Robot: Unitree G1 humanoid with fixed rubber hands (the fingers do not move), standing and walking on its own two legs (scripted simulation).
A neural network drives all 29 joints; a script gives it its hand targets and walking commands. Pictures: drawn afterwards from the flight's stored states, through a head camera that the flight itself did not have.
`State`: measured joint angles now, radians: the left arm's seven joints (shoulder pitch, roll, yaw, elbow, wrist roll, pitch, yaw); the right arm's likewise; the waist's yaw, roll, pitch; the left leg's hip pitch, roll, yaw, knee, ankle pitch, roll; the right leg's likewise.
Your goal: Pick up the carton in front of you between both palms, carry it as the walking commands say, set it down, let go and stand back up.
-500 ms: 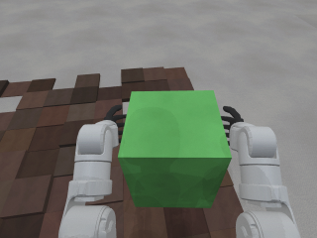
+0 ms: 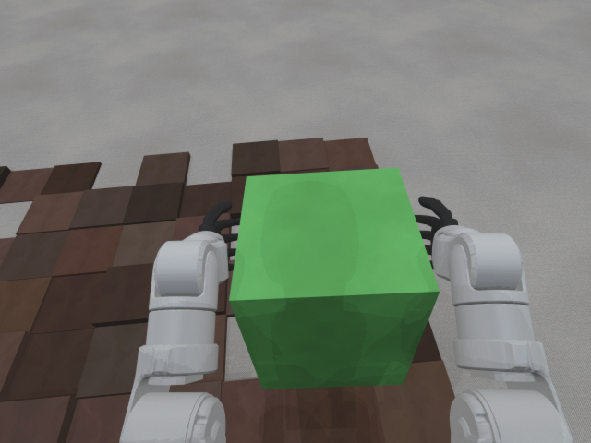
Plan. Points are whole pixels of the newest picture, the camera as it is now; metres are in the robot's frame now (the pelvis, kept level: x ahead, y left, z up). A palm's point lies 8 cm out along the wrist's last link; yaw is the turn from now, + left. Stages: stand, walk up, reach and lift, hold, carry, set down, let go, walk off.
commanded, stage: carry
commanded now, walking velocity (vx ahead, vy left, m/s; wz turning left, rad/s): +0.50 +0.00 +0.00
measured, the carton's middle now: (327, 283) +0.35 +0.01 +0.01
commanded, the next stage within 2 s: none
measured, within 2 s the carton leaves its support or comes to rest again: neither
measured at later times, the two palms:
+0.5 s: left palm (237, 62) +0.69 +0.16 +0.17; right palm (417, 68) +0.66 -0.13 +0.17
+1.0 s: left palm (251, 21) +0.93 +0.18 +0.14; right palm (387, 15) +0.96 -0.12 +0.14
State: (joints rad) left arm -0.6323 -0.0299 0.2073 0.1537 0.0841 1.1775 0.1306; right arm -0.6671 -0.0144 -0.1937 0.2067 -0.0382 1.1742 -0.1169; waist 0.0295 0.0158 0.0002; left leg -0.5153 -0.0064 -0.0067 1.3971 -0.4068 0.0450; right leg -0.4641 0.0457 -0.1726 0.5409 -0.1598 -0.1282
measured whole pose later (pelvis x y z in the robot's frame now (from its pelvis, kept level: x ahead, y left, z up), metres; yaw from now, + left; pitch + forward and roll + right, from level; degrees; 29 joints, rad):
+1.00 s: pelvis +0.57 +0.00 +0.00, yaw +1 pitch +6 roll +2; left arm -0.73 -0.01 0.24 0.03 0.03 1.27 0.16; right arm -0.76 -0.02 -0.23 0.07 -0.03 1.28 -0.15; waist 0.07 0.00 -0.04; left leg -0.59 0.01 0.03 1.00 -0.50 0.00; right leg -0.33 0.04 0.05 0.53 -0.30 -0.05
